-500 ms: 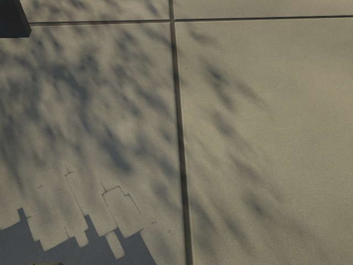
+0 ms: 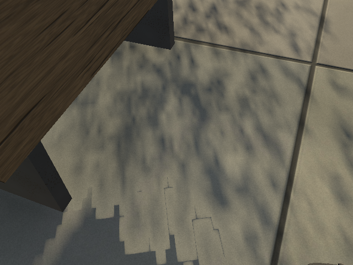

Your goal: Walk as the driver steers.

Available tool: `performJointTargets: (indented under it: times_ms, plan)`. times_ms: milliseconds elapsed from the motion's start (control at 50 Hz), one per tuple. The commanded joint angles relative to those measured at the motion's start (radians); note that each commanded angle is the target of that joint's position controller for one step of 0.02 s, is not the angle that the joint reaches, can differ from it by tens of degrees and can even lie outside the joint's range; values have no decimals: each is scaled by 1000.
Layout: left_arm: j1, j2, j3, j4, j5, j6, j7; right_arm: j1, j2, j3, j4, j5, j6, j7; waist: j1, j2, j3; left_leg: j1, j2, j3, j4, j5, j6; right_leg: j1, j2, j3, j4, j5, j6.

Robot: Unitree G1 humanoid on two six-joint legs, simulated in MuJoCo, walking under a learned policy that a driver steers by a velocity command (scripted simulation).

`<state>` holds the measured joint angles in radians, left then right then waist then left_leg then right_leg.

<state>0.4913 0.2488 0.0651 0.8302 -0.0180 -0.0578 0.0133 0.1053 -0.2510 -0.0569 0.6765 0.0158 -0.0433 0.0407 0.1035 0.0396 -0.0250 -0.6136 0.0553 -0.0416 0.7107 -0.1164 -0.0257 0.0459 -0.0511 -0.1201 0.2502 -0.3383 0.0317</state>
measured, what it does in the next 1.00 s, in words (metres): walks ahead, turning right: left foot, then right foot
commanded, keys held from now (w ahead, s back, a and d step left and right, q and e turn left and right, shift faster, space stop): e+shift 0.54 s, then shift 0.26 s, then q+shift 0.20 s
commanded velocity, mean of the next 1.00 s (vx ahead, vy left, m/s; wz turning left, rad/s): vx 0.08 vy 0.00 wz -0.45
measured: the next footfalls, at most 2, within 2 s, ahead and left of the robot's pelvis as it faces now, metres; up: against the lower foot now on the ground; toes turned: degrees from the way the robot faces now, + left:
left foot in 0.06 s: +0.18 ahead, +0.15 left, +0.00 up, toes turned -2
right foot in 0.56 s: +0.15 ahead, -0.11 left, +0.00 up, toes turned -32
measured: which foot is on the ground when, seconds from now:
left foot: up 0.00-0.04, down 0.06-0.56, up 0.58-0.94, down 0.96-1.00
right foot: down 0.00-0.06, up 0.08-0.54, down 0.56-1.00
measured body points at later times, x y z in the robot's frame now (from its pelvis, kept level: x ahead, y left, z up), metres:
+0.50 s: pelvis +0.12 +0.04 +0.00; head +0.15 +0.00 +0.44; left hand +0.39 +0.23 -0.08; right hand +0.16 -0.29 -0.11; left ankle +0.14 +0.15 -0.74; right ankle +0.13 -0.09 -0.71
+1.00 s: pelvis +0.16 +0.01 -0.01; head +0.18 +0.00 +0.44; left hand +0.46 +0.12 -0.09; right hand +0.12 -0.29 -0.12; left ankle +0.23 +0.12 -0.74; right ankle +0.12 -0.09 -0.74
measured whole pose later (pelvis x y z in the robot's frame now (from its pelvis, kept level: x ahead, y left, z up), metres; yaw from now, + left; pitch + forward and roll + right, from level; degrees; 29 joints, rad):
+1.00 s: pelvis +0.16 +0.01 -0.01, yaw -29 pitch +0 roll -1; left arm 0.07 0.24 0.03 0.66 0.02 0.02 0.02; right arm 0.20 -0.29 -0.07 0.77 0.01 0.03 0.00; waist -0.04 0.00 0.03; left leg -0.30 0.04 0.01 0.61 -0.30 -0.01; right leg -0.30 0.00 -0.06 0.60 -0.31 -0.02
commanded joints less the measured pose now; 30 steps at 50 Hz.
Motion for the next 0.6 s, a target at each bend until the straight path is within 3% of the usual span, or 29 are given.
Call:
performJointTargets:
  times_ms: [20,40,60,80,100,120,140,160,180,220,260,320,360,480,520,540,560,580,600]
  plan:
    - [-62,230,51,-44,-19,4,3,-53,-106,-30,-109,10,-46,5,-103,-221,96,190,-66,49,-176,15,36,-129,-210,190,30,607,-169]
    - [-91,220,47,-49,-24,3,3,79,-151,-53,-67,2,-49,-2,-175,-189,20,366,-89,57,-261,126,66,-143,-163,160,165,734,-131]
    - [-101,183,35,-63,-14,-7,2,209,-208,-74,-38,-17,-46,-17,-233,-158,-91,615,-24,15,-232,282,92,-265,-101,125,348,620,-75]
    - [-65,67,-1,-110,40,-11,-5,322,-301,-89,-34,-49,-30,-43,-218,124,-284,964,281,-256,-111,730,172,-551,11,84,725,-104,-1]
    - [55,71,-3,-97,8,-12,-1,280,-294,-77,-68,-63,-15,-49,-172,272,-467,986,446,-496,-201,706,310,-637,78,239,979,-373,27]
    - [6,165,28,-91,-23,0,6,228,-222,-61,-82,-51,-5,-45,-185,165,-386,860,387,-393,-258,574,295,-672,29,257,1059,-313,34]
    - [-71,162,32,-114,-27,18,15,172,-167,-45,-74,-30,-2,-48,-161,148,-248,761,345,-270,-280,466,261,-747,-5,201,1065,-256,34]
    - [-87,146,34,-106,-14,40,26,118,-128,-33,-65,-19,0,-48,-129,106,-166,633,300,-191,-319,402,237,-735,-38,187,1045,-192,43]
    - [-73,143,41,-103,-5,67,33,58,-99,-27,-62,-21,-1,-47,-89,122,-110,508,269,-115,-360,339,222,-678,-60,182,1028,-145,50]
    - [-61,115,45,-118,-12,102,34,-19,-98,-31,-62,-46,-15,-48,-51,122,-62,365,261,-23,-441,258,229,-600,-62,154,1042,-66,58]
    - [-115,110,49,-157,-7,117,35,-54,-107,-35,-51,-50,-23,-60,-47,105,-21,337,274,38,-482,205,239,-624,-75,153,973,-13,62]
    - [-198,101,45,-207,3,123,15,-51,-135,-46,-30,-42,-15,-80,-64,76,-19,400,286,105,-483,174,242,-637,-93,146,821,86,50]
    - [-243,98,42,-230,3,127,-7,-64,-159,-54,-26,-34,-4,-81,-75,60,-18,419,291,149,-478,155,240,-600,-94,123,723,126,35]
    - [-348,139,58,-303,-9,154,-49,-57,-220,-84,-15,1,29,-44,-100,54,-5,525,331,221,-370,220,189,-518,-61,26,515,29,-28]
    - [-330,150,70,-314,-11,156,-51,-51,-221,-89,-6,20,41,-35,-77,50,-20,553,322,262,-257,275,138,-444,-26,-7,391,48,-65]
    - [-267,176,86,-299,-5,151,-41,-22,-205,-88,13,27,46,-29,-45,5,-46,516,276,308,-122,308,91,-320,13,-9,285,158,-98]
    - [-176,289,125,-287,2,141,-17,21,-185,-85,14,14,44,-24,-22,-188,-68,322,170,348,147,123,10,-107,-62,189,183,626,-172]
    - [-204,415,139,-311,24,130,-7,-23,-125,-59,-65,-33,32,-30,-74,-454,-99,-68,-13,294,465,-566,-86,72,-304,605,176,935,-387]
    - [-194,332,113,-328,42,94,-22,-86,-166,-67,-54,-33,32,-37,-5,-260,-231,-95,-20,62,610,-616,-80,54,-356,633,145,862,-448]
